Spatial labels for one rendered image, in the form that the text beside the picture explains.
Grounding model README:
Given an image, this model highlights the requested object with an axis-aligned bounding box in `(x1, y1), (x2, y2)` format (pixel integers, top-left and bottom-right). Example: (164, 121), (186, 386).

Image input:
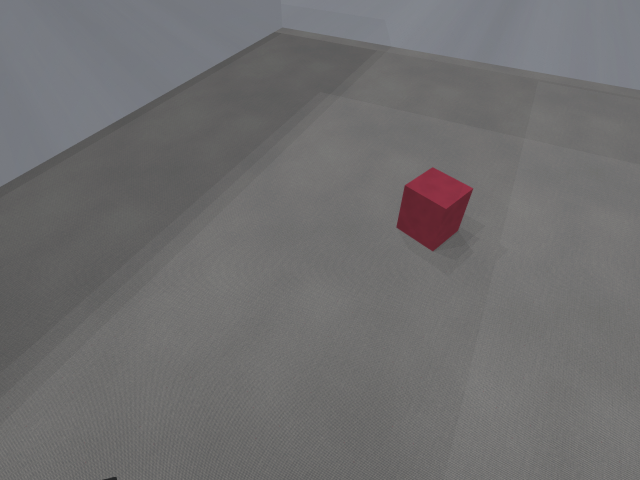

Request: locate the carton
(396, 167), (473, 251)

